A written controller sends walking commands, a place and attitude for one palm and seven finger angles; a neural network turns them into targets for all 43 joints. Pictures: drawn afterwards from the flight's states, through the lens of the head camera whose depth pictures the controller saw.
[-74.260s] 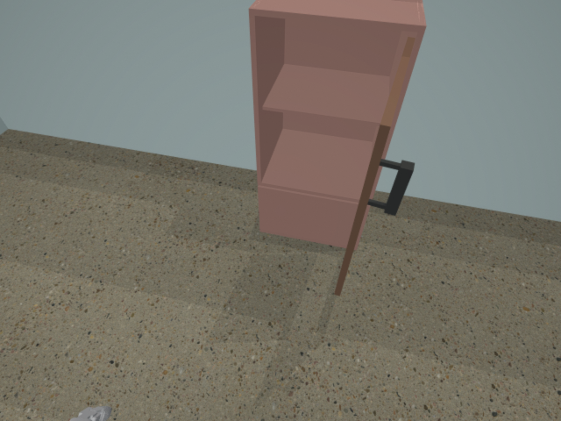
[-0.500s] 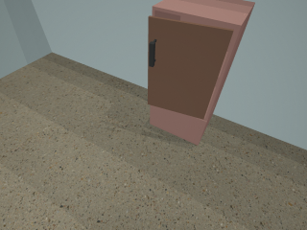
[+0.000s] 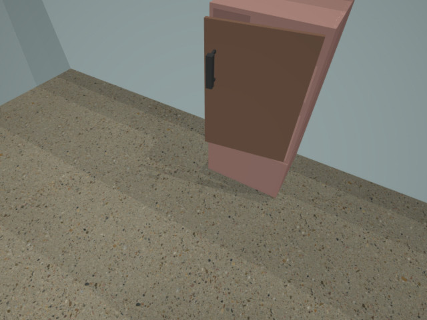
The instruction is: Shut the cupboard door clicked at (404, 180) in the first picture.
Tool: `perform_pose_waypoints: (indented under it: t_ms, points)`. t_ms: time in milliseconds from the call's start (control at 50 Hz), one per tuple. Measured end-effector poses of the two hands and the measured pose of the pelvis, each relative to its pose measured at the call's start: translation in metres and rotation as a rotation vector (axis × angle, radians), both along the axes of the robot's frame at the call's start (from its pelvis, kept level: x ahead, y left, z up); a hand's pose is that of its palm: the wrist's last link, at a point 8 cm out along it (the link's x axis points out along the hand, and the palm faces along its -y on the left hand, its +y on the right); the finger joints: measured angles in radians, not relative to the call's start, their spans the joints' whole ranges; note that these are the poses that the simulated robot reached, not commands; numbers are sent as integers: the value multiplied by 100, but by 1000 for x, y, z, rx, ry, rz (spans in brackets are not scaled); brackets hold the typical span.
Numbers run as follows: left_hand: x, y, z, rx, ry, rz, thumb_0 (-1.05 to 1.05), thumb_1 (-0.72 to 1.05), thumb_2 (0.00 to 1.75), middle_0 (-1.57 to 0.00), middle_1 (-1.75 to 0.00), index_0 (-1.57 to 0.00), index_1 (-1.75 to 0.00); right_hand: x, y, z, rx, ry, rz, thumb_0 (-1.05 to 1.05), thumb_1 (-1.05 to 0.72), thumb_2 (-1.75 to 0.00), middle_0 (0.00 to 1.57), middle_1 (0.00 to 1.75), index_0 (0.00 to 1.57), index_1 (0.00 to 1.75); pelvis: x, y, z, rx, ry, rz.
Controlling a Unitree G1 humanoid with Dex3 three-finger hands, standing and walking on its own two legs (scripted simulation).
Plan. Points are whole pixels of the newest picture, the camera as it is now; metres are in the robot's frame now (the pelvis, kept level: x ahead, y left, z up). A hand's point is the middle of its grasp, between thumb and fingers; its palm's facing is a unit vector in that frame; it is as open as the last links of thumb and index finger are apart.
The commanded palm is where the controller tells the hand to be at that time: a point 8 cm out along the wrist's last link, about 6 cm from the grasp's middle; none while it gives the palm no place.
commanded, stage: walk to a spot facing it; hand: left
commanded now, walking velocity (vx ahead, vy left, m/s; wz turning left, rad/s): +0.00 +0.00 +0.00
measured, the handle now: (211, 69) +0.97 +0.05 -0.03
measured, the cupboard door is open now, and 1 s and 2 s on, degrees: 9 9 9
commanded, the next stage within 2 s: turn to face it in 1.12 s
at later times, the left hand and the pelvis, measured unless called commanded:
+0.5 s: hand out of the picture +0.03 +0.22 -0.19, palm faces +0.20 -0.96 -0.19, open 7.4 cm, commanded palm none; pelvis +0.02 +0.02 -0.02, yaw +11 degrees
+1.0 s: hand out of the picture +0.12 +0.20 -0.16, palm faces +0.51 -0.82 -0.25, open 7.4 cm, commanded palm none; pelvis +0.14 -0.01 +0.00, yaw +32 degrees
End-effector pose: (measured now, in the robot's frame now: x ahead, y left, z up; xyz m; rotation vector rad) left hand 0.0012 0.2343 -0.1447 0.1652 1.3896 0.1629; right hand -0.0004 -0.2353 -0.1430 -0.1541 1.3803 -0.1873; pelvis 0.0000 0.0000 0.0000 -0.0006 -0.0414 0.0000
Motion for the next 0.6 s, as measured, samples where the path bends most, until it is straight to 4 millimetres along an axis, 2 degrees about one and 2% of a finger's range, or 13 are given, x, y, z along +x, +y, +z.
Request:
perform_pose_waypoints:
  t_ms: [200, 340, 460, 520, 600]
  points:
    - [22, 8, 2, 26, -43, 5, 0, 90, 89, -20, -30, -20, -30, 21, -11, 2, -20, -23, 28, 0, -91, -89, 20, 30, 20, 30, 4, -3, -1, -1, 7, 23]
    - [22, 10, -8, 18, -83, 83, 0, 90, 89, -20, -30, -20, -30, 36, -2, -6, -9, -2, 89, 0, -91, -89, 20, 30, 20, 30, 3, 1, -11, -20, 16, 99]
    - [15, 25, -23, -9, -96, 168, 0, 90, 89, -21, -30, -20, -30, 57, 13, -6, -25, -18, 168, 1, -91, -89, 20, 30, 20, 30, 13, 15, -20, -14, 14, 178]
    - [20, 31, -16, -6, -94, 177, 0, 90, 89, -21, -30, -20, -30, 62, 18, 1, -26, -18, 193, 0, -91, -89, 20, 30, 20, 30, 19, 18, -14, -16, 30, 205]
    - [36, 39, -1, 9, -143, 202, 0, 91, 89, -20, -30, -20, -30, 70, 19, 10, -26, 17, 230, 0, -91, -89, 20, 30, 20, 30, 30, 17, -4, -24, 51, 252]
